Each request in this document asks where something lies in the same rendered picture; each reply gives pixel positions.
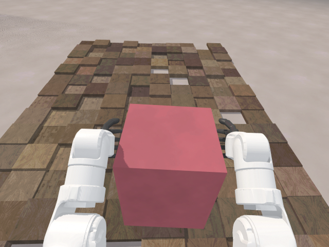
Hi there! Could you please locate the left robot upper arm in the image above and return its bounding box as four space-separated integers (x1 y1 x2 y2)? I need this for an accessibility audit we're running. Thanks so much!
44 213 106 247

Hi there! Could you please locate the robot right hand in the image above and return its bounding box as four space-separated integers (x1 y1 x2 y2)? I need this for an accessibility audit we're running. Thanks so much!
216 118 239 159

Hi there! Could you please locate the right robot upper arm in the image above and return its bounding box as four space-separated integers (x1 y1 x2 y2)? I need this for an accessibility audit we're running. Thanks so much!
233 215 296 247

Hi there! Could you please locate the carton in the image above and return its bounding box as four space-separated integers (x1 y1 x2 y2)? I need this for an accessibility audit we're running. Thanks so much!
113 103 227 229

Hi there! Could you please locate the left robot forearm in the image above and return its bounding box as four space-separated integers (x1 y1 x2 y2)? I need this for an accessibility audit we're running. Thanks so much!
43 129 115 247

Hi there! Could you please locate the robot left hand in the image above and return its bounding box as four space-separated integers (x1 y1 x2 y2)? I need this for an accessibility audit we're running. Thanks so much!
101 118 123 158

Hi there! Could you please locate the right robot forearm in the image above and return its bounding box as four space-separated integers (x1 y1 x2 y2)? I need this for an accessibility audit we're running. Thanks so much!
225 132 297 247

